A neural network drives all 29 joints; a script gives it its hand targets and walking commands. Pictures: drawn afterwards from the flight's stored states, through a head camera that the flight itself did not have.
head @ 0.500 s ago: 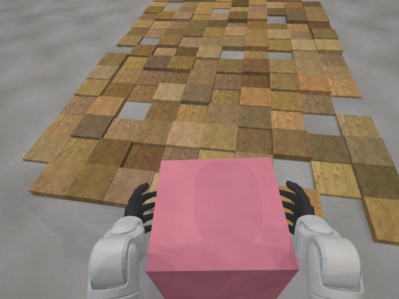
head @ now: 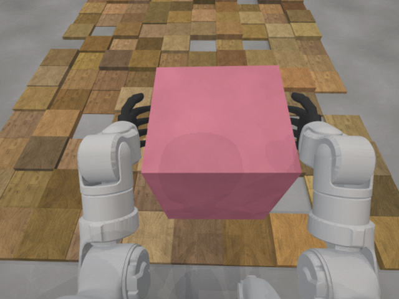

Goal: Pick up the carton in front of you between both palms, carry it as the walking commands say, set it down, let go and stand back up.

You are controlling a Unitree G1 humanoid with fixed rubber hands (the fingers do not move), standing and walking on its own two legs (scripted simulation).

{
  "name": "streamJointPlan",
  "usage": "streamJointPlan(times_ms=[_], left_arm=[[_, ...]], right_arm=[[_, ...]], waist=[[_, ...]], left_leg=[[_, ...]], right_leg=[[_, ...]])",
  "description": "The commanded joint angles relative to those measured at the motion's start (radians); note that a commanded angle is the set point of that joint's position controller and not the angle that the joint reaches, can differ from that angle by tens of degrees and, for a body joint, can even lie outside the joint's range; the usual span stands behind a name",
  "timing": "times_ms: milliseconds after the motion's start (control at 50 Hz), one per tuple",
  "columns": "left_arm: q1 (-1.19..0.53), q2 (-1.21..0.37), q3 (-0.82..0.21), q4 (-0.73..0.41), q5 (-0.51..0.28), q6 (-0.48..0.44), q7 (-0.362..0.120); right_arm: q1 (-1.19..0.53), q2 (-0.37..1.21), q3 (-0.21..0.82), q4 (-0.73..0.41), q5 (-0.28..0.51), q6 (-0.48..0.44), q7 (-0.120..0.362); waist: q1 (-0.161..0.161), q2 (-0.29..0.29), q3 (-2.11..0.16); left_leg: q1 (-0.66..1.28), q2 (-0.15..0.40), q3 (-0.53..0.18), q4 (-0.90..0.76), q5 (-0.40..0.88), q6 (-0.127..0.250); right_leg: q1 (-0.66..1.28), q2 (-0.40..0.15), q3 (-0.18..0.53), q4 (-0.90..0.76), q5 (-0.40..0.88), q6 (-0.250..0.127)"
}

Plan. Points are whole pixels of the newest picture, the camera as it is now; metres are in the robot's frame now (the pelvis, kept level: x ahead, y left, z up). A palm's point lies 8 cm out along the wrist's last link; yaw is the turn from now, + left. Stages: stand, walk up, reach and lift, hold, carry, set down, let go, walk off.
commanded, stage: carry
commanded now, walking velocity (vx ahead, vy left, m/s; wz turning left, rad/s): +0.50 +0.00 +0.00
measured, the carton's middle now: (216, 152) +0.39 -0.02 +0.07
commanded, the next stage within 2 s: none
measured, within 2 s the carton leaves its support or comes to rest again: neither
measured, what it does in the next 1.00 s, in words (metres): climbs: right foot, then left foot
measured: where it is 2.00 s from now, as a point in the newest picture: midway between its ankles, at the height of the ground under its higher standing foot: (210, 109)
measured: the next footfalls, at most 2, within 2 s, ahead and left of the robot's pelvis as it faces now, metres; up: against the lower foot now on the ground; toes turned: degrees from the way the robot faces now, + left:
right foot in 0.20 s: +0.34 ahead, -0.12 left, +0.02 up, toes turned -5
left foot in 0.56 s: +0.55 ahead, +0.09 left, +0.04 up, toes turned +5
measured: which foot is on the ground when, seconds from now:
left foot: down 0.00-0.24, up 0.26-0.54, down 0.56-0.96, up 0.98-1.00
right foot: up 0.00-0.18, down 0.20-0.60, up 0.62-0.92, down 0.94-1.00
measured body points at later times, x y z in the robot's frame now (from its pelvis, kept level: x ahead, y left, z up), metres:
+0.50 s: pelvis +0.34 -0.03 +0.02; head +0.46 -0.02 +0.46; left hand +0.72 +0.17 +0.14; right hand +0.76 -0.13 +0.15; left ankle +0.42 +0.10 -0.67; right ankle +0.30 -0.12 -0.71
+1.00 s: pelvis +0.70 -0.04 +0.03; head +0.73 -0.05 +0.48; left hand +1.06 +0.09 +0.19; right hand +1.06 -0.21 +0.18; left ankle +0.54 +0.08 -0.64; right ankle +0.79 -0.12 -0.70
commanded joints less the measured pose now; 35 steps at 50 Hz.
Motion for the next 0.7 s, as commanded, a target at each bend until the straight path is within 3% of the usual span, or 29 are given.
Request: streamJointPlan(times_ms=[0, 80, 140, 160, 180, 200, 220, 240, 260, 280, 300, 340, 380, 420, 440, 460, 480, 500, 520, 540, 560, 580, 600, 620, 640, 680], left_arm=[[-0.718, -0.919, -0.635, -0.004, -0.394, -0.032, -0.174], [-0.744, -0.959, -0.599, 0.066, -0.379, -0.024, -0.177], [-0.738, -0.994, -0.582, 0.106, -0.365, -0.023, -0.188], [-0.734, -1.004, -0.579, 0.118, -0.361, -0.024, -0.191], [-0.727, -1.014, -0.575, 0.128, -0.357, -0.028, -0.195], [-0.722, -1.01, -0.571, 0.135, -0.353, -0.038, -0.197], [-0.726, -0.993, -0.569, 0.124, -0.336, -0.059, -0.196], [-0.714, -1.02, -0.587, 0.106, -0.358, -0.066, -0.196], [-0.767, -1.035, -0.608, 0.034, -0.388, -0.066, -0.197], [-0.809, -1.071, -0.634, -0.031, -0.417, -0.071, -0.196], [-0.842, -1.078, -0.651, -0.104, -0.436, -0.078, -0.193], [-0.86, -1.075, -0.683, -0.192, -0.459, -0.087, -0.189], [-0.834, -1.053, -0.71, -0.239, -0.477, -0.09, -0.19], [-0.811, -1.017, -0.73, -0.265, -0.487, -0.09, -0.192], [-0.802, -0.999, -0.738, -0.264, -0.487, -0.086, -0.195], [-0.783, -0.985, -0.743, -0.249, -0.486, -0.081, -0.2], [-0.775, -0.974, -0.745, -0.224, -0.484, -0.076, -0.207], [-0.762, -0.965, -0.744, -0.188, -0.484, -0.07, -0.214], [-0.746, -0.962, -0.739, -0.15, -0.484, -0.064, -0.22], [-0.733, -0.956, -0.732, -0.114, -0.476, -0.058, -0.226], [-0.731, -0.945, -0.723, -0.078, -0.466, -0.046, -0.232], [-0.72, -0.961, -0.711, -0.047, -0.462, -0.035, -0.237], [-0.7, -0.967, -0.692, -0.025, -0.448, -0.031, -0.238], [-0.699, -0.982, -0.672, -0.026, -0.429, -0.03, -0.237], [-0.676, -1.004, -0.651, -0.03, -0.403, -0.031, -0.232], [-0.626, -1.02, -0.621, -0.063, -0.348, -0.041, -0.216]], right_arm=[[-0.78, 0.946, 0.651, -0.046, 0.469, -0.002, 0.257], [-0.782, 0.974, 0.59, 0.04, 0.423, 0.009, 0.255], [-0.771, 1.001, 0.568, 0.084, 0.389, 0.009, 0.258], [-0.774, 1.011, 0.568, 0.093, 0.383, 0.007, 0.259], [-0.779, 1.024, 0.575, 0.099, 0.38, 0.004, 0.261], [-0.787, 1.039, 0.588, 0.098, 0.385, 0.002, 0.264], [-0.833, 1.073, 0.593, 0.067, 0.393, -0.002, 0.266], [-0.854, 1.061, 0.612, 0.04, 0.397, -0.005, 0.268], [-0.871, 1.075, 0.618, 0.026, 0.396, -0.015, 0.263], [-0.866, 1.062, 0.607, -0.016, 0.389, -0.023, 0.254], [-0.849, 1.054, 0.599, -0.048, 0.377, -0.027, 0.242], [-0.79, 1.015, 0.584, -0.095, 0.33, -0.035, 0.218], [-0.726, 0.964, 0.583, -0.126, 0.292, -0.042, 0.2], [-0.683, 0.909, 0.587, -0.149, 0.26, -0.048, 0.186], [-0.663, 0.885, 0.585, -0.151, 0.246, -0.047, 0.182], [-0.652, 0.865, 0.585, -0.142, 0.236, -0.045, 0.179], [-0.641, 0.848, 0.591, -0.127, 0.23, -0.04, 0.18], [-0.634, 0.839, 0.599, -0.106, 0.228, -0.036, 0.183], [-0.619, 0.839, 0.6, -0.078, 0.23, -0.032, 0.189], [-0.597, 0.84, 0.6, -0.048, 0.233, -0.028, 0.197], [-0.576, 0.83, 0.59, -0.012, 0.233, -0.026, 0.205], [-0.57, 0.829, 0.582, 0.023, 0.229, -0.026, 0.211], [-0.565, 0.881, 0.597, 0.029, 0.26, -0.018, 0.221], [-0.588, 0.936, 0.614, 0.0, 0.287, -0.016, 0.233], [-0.622, 0.976, 0.628, -0.052, 0.314, -0.016, 0.245], [-0.682, 1.048, 0.667, -0.147, 0.371, -0.02, 0.259]], waist=[[-0.002, 0.107, -0.476], [-0.026, 0.143, -0.459], [-0.037, 0.158, -0.421], [-0.02, 0.175, -0.423], [0.046, 0.171, -0.471], [0.102, 0.104, -0.557], [0.144, -0.157, -0.711], [0.179, -0.322, -0.717], [0.154, -0.24, -0.688], [0.17, -0.124, -0.654], [0.165, -0.067, -0.615], [0.148, -0.066, -0.616], [0.148, -0.091, -0.624], [0.153, -0.079, -0.605], [0.144, -0.058, -0.585], [0.135, -0.084, -0.562], [0.123, -0.125, -0.551], [0.103, -0.134, -0.543], [0.06, -0.111, -0.57], [-0.001, -0.089, -0.606], [-0.045, 0.071, -0.685], [-0.065, 0.345, -0.778], [-0.062, 0.307, -0.767], [-0.074, 0.192, -0.685], [-0.07, 0.111, -0.629], [-0.058, 0.102, -0.594]], left_leg=[[0.445, 0.264, -0.265, -0.127, 0.359, 0.121], [0.523, 0.225, -0.194, -0.05, 0.56, 0.102], [0.539, 0.19, -0.147, 0.001, 0.683, 0.061], [0.515, 0.182, -0.121, 0.045, 0.781, 0.034], [0.413, 0.176, -0.064, 0.18, 0.842, -0.005], [0.269, 0.136, -0.027, 0.342, 0.742, -0.044], [-0.091, 0.052, -0.075, 0.653, 0.474, -0.1], [-0.315, -0.077, -0.127, 0.863, -0.222, -0.111], [-0.422, -0.033, -0.246, 0.983, -0.271, -0.074], [-0.492, -0.004, -0.268, 0.985, -0.258, -0.056], [-0.534, 0.023, -0.27, 0.92, -0.231, -0.045], [-0.494, 0.044, -0.265, 0.803, -0.188, -0.046], [-0.506, 0.035, -0.233, 0.734, -0.211, -0.051], [-0.519, 0.038, -0.218, 0.586, -0.224, -0.061], [-0.405, 0.019, -0.187, 0.399, -0.206, -0.072], [-0.275, -0.007, -0.149, 0.255, -0.102, -0.081], [-0.171, -0.06, -0.063, 0.178, -0.04, -0.077], [-0.071, -0.081, -0.03, 0.098, 0.073, -0.064], [0.109, -0.087, -0.009, 0.027, 0.224, -0.041], [0.312, -0.051, -0.041, 0.016, 0.28, -0.007], [0.556, 0.162, -0.388, 0.008, 0.374, 0.078], [0.806, 0.357, -0.733, 0.041, 0.624, 0.258], [0.843, 0.367, -0.755, 0.048, 0.625, 0.266], [0.791, 0.33, -0.671, 0.054, 0.662, 0.218], [0.754, 0.31, -0.614, 0.044, 0.666, 0.166], [0.695, 0.27, -0.53, 0.019, 0.667, 0.102]], right_leg=[[-0.114, -0.013, -0.018, -0.128, 0.057, 0.016], [-0.124, 0.026, -0.082, -0.318, 0.157, 0.014], [-0.045, 0.074, -0.142, -0.532, 0.221, 0.005], [0.053, 0.101, -0.164, -0.599, 0.246, -0.01], [0.292, 0.14, -0.213, -0.655, 0.235, -0.034], [0.56, 0.113, -0.177, -0.634, 0.271, -0.067], [0.936, -0.111, 0.231, -0.593, 0.243, -0.225], [1.029, -0.236, 0.527, -0.715, 0.407, -0.291], [1.059, -0.243, 0.481, -0.674, 0.477, -0.285], [1.045, -0.239, 0.434, -0.644, 0.545, -0.255], [1.021, -0.231, 0.384, -0.643, 0.566, -0.214], [0.972, -0.209, 0.316, -0.669, 0.481, -0.176], [0.972, -0.211, 0.289, -0.672, 0.478, -0.189], [0.954, -0.216, 0.26, -0.684, 0.492, -0.203], [0.853, -0.183, 0.187, -0.702, 0.482, -0.183], [0.763, -0.134, 0.112, -0.707, 0.489, -0.147], [0.708, -0.115, 0.064, -0.695, 0.555, -0.129], [0.667, -0.105, 0.017, -0.645, 0.659, -0.102], [0.597, -0.082, -0.055, -0.532, 0.8, -0.064], [0.474, -0.049, -0.08, -0.418, 0.768, -0.023], [0.248, 0.018, -0.067, -0.192, 0.416, 0.019], [-0.034, 0.147, 0.008, 0.11, -0.171, 0.038], [-0.16, 0.106, 0.082, 0.263, -0.242, 0.01], [-0.222, 0.075, 0.086, 0.245, -0.204, 0.005], [-0.255, 0.05, 0.078, 0.184, -0.151, 0.015], [-0.23, 0.03, 0.065, 0.047, -0.09, 0.032]])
